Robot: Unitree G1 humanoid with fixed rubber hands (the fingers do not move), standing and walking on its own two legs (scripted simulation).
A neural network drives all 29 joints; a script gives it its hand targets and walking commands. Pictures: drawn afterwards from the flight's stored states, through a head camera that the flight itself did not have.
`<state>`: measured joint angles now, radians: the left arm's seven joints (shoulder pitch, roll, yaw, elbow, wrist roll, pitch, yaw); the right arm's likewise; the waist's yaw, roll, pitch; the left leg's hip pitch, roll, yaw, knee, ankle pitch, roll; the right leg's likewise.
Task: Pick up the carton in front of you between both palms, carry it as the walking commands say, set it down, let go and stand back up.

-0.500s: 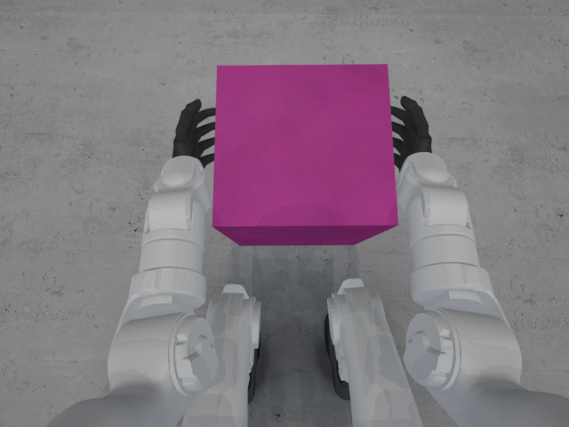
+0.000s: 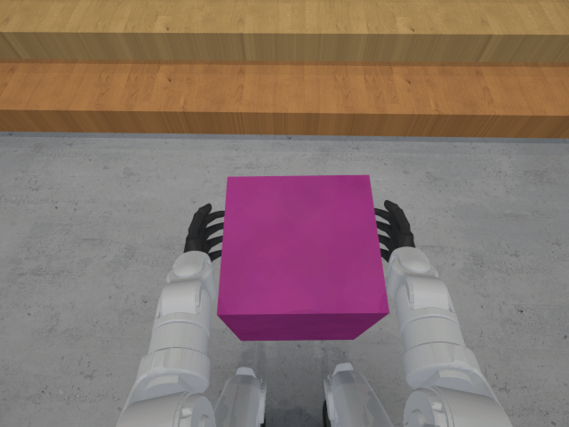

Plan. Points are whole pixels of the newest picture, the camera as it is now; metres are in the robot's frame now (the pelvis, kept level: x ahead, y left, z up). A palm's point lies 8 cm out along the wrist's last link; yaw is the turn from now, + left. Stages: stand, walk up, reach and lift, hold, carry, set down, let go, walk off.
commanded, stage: reach and lift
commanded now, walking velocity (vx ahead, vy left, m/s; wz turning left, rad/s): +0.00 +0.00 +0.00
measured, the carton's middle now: (297, 267) +0.37 -0.01 -0.10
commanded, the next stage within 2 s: hold in 1.56 s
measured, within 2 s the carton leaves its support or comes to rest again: neither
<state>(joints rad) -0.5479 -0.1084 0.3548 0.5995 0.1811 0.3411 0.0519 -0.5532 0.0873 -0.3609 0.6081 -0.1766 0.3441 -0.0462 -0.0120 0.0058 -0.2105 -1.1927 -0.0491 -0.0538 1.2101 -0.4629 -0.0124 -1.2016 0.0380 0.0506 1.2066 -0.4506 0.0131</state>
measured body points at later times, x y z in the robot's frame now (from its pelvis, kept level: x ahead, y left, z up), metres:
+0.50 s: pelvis +0.04 +0.00 +0.10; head +0.02 +0.00 +0.55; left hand +0.34 +0.15 +0.11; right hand +0.34 -0.16 +0.11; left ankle +0.05 +0.12 -0.63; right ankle +0.06 -0.12 -0.63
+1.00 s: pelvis +0.03 +0.00 +0.11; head +0.01 +0.00 +0.56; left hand +0.34 +0.15 +0.13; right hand +0.34 -0.16 +0.13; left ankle +0.05 +0.12 -0.63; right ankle +0.06 -0.12 -0.63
